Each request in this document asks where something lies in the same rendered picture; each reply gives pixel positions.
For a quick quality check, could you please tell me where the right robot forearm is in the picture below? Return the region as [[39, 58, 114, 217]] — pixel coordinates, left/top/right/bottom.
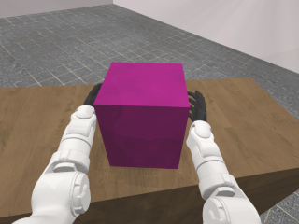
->
[[186, 120, 262, 224]]

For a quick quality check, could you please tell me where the pedestal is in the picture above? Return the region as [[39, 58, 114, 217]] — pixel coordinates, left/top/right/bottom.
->
[[0, 77, 299, 224]]

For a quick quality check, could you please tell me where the left robot forearm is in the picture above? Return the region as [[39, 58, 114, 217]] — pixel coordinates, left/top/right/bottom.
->
[[31, 105, 97, 212]]

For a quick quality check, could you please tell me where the robot left upper arm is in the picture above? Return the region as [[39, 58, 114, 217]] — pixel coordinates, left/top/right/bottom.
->
[[12, 171, 91, 224]]

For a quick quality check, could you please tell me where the robot right hand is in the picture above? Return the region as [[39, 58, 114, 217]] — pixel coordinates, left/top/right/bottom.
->
[[187, 90, 207, 123]]

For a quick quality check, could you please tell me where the carton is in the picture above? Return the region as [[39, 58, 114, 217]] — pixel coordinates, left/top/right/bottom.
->
[[93, 62, 190, 169]]

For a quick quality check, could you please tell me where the robot right upper arm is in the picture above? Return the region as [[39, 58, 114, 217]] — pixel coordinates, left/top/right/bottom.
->
[[202, 196, 261, 224]]

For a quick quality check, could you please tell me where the robot left hand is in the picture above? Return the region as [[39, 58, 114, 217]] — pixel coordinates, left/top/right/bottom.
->
[[83, 83, 103, 107]]

